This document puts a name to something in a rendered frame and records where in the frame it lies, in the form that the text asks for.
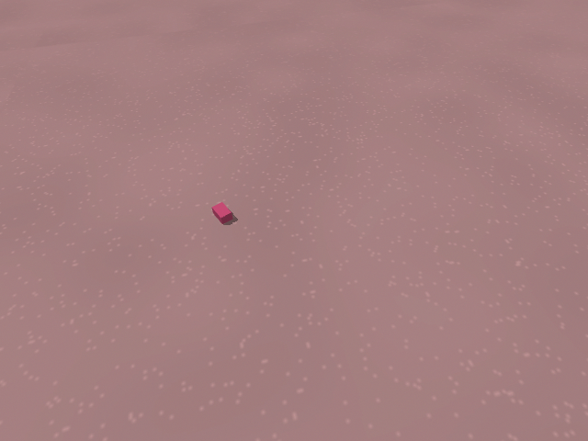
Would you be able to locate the small box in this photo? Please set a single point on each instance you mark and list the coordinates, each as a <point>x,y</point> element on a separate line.
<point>222,213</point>

